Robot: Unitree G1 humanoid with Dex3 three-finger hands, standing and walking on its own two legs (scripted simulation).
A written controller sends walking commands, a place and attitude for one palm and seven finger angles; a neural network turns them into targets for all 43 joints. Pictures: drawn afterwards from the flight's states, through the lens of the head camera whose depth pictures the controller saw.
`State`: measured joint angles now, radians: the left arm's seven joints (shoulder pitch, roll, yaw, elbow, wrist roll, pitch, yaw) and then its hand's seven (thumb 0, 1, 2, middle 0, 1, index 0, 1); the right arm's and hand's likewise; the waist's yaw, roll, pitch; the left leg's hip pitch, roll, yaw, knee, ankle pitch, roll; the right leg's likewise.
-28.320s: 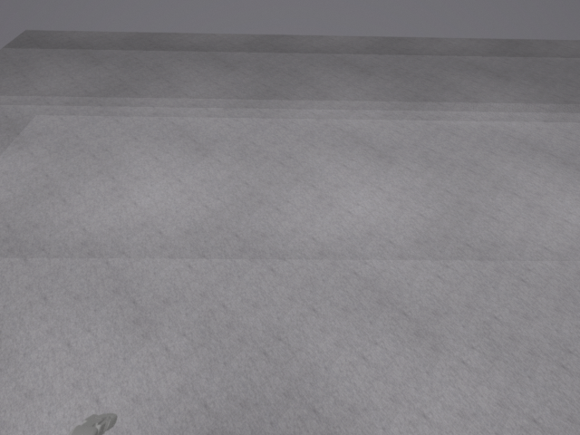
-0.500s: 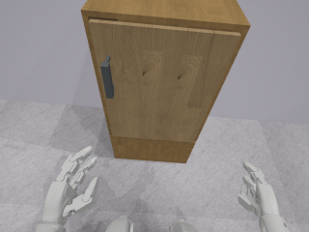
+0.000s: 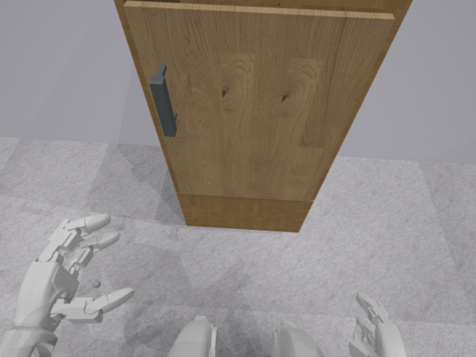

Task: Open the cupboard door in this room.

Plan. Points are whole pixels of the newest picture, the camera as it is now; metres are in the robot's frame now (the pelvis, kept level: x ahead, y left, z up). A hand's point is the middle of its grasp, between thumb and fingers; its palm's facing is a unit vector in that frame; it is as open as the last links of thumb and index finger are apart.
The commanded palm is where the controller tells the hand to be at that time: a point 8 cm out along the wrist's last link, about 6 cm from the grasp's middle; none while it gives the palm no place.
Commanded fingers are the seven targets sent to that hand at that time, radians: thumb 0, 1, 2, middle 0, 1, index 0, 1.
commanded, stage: raise the hand with hooked fingers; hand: left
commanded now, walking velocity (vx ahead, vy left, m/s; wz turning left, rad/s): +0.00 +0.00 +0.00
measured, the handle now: (166, 101) +0.57 +0.18 +0.06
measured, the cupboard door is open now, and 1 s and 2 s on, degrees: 0 0 0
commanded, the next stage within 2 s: move the hooked fingers beside the handle in 1.22 s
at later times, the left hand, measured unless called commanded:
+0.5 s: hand (60, 256) +0.25 +0.27 +0.06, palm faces +0.00 -1.00 -0.07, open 13.8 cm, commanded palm +0.23 +0.32 +0.07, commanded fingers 0.00 -0.50 0.30 -0.30 -1.20 -0.30 -1.20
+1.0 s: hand (51, 229) +0.28 +0.29 +0.07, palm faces -0.02 -1.00 -0.05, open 14.0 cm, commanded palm +0.26 +0.34 +0.07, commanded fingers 0.00 -0.50 0.30 -0.30 -1.20 -0.30 -1.20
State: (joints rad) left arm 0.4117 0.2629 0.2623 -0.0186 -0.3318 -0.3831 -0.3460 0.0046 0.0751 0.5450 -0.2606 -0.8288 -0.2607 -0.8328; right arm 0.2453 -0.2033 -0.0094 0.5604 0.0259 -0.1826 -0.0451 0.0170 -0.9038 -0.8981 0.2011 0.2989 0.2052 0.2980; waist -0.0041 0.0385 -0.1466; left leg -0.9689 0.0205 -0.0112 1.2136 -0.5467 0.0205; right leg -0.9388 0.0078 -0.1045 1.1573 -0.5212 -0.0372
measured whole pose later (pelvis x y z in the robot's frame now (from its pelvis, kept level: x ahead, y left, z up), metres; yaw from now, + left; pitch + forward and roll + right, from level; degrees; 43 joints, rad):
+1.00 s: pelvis +0.00 +0.03 +0.02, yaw -1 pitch +16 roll -4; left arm 0.02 0.42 0.43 0.37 -0.37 -0.35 -0.52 -0.01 -0.50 0.30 -0.30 -1.20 -0.30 -1.20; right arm 0.29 -0.29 0.02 0.52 0.03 -0.18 -0.05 0.01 -0.90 -0.90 0.20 0.30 0.20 0.30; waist -0.03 0.02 -0.12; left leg -0.90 0.01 0.01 1.11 -0.49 0.06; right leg -0.86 0.00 -0.08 1.03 -0.45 0.00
